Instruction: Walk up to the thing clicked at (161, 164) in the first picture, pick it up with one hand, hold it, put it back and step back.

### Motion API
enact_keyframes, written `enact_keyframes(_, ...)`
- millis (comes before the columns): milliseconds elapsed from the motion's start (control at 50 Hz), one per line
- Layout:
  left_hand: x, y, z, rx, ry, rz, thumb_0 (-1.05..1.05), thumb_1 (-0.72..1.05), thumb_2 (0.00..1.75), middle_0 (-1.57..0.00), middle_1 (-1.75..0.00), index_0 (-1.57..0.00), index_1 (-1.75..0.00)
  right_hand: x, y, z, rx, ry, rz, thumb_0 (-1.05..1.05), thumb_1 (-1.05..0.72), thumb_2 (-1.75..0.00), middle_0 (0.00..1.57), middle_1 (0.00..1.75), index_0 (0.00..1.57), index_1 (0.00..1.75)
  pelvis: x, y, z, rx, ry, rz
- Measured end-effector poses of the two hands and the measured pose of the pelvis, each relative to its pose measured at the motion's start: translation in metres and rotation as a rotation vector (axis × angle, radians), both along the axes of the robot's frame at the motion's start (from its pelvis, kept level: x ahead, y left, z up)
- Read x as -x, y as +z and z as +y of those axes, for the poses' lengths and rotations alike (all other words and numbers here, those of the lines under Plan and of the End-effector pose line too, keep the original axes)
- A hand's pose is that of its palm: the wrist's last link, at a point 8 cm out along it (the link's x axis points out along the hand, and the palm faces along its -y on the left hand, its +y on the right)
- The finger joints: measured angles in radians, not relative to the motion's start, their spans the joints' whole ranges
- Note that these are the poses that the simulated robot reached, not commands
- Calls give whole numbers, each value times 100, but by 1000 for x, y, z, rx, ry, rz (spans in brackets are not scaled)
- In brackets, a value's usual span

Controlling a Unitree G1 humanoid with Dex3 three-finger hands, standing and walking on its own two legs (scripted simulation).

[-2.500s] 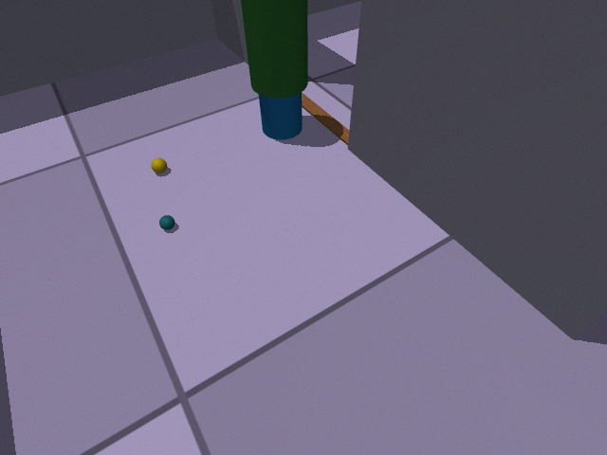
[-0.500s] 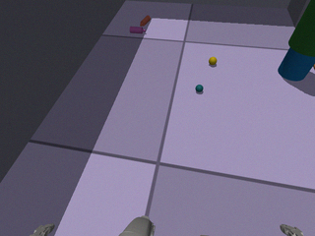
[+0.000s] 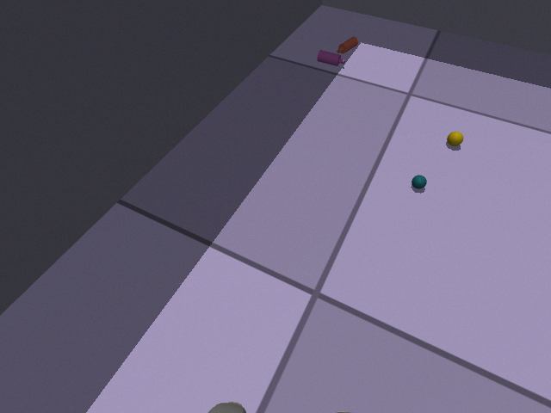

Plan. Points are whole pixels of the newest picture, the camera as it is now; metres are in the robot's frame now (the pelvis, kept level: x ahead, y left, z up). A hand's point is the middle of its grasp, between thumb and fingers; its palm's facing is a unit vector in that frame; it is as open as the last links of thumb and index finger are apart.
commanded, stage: walk up
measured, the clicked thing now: (455, 138) +1.50 -0.87 -0.70
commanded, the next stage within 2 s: stand in 0.88 s
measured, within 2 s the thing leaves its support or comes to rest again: neither
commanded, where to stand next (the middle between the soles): +0.07 +0.01 m, yaw +6 degrees
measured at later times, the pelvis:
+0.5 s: pelvis +0.00 +0.00 +0.01, yaw +7 degrees
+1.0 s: pelvis +0.02 -0.01 +0.04, yaw +8 degrees
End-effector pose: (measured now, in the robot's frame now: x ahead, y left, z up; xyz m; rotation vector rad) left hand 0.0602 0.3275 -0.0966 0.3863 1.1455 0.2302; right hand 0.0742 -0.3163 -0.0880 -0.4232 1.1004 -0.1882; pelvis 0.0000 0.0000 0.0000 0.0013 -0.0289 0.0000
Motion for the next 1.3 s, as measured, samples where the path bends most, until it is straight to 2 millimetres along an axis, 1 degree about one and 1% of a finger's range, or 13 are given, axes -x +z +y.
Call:
enact_keyframes(60, 13, -3, -13, 13, 23, 4, 1, 91, 90, -21, -30, -20, -30, -13, -7, -2, -7, 10, 9, 1, -90, -90, 21, 30, 21, 30, 0, -1, -5, 18, 25, -7)
enact_keyframes(140, 27, 3, -21, 37, 62, 13, 1, 90, 90, -21, -30, -20, -30, -31, -3, 4, -19, 51, 10, 1, -90, -90, 21, 30, 21, 30, -1, 8, -4, -4, 60, -11)
enact_keyframes(180, 32, 4, -20, 42, 71, 18, 1, 90, 90, -21, -30, -20, -30, -39, 0, 8, -22, 72, 3, 1, -90, -90, 21, 30, 21, 30, -2, 10, 0, -10, 74, -6)
enact_keyframes(220, 35, 2, -13, 45, 82, 24, 1, 90, 90, -21, -30, -20, -30, -45, 0, 12, -18, 88, -8, 1, -90, -90, 21, 30, 21, 30, -3, 8, 4, -12, 86, -2)
enact_keyframes(280, 38, -3, -5, 45, 118, 36, 1, 90, 90, -21, -30, -20, -30, -49, 0, 20, -12, 103, -14, 1, -90, -90, 21, 30, 21, 30, -3, 6, 9, -24, 95, -8)
enact_keyframes(360, 37, -2, 0, 35, 146, 39, 1, 90, 90, -21, -30, -20, -30, -53, 2, 28, -26, 114, -16, 1, -90, -90, 21, 30, 21, 30, -4, 9, 7, -9, 111, -4)
enact_keyframes(420, 37, 0, -1, 22, 151, 29, 1, 91, 90, -21, -30, -20, -30, -60, -1, 29, -43, 118, -18, 1, -90, -90, 21, 30, 21, 30, -4, 10, 2, 2, 114, -3)
enact_keyframes(520, 40, 7, -9, 19, 141, 37, 1, 91, 90, -21, -30, -20, -30, -68, -2, 31, -76, 110, -9, 1, -90, -90, 21, 30, 21, 30, -5, 15, -4, 10, 130, -12)
enact_keyframes(600, 35, 11, -15, 35, 144, 38, 1, 91, 90, -21, -30, -20, -30, -70, -2, 32, -90, 112, 11, 1, -90, -90, 21, 30, 21, 30, -7, 21, -3, 7, 137, -11)
enact_keyframes(800, 11, 15, -23, 66, 162, 2, 1, 90, 90, -21, -30, -20, -30, -68, 6, 30, -81, 107, 73, 1, -90, -90, 21, 30, 21, 30, -14, 32, -8, 10, 155, -11)
enact_keyframes(920, 4, 16, -25, 72, 167, 8, 1, 90, 90, -21, -30, -20, -30, -71, 10, 26, -73, 95, 81, 1, -90, -90, 21, 30, 21, 30, -17, 36, -10, 9, 153, -15)
enact_keyframes(1100, 8, 18, -31, 74, 170, 48, 1, 91, 90, -21, -30, -20, -30, -74, 13, 23, -79, 78, 64, 1, -90, -90, 21, 30, 21, 30, -15, 39, -14, 5, 137, -24)
enact_keyframes(1300, 22, 20, -38, 67, 178, 78, 1, 91, 90, -21, -30, -20, -30, -64, 9, 17, -96, 67, 81, 1, -90, -90, 21, 30, 21, 30, -11, 41, -21, 3, 131, -27)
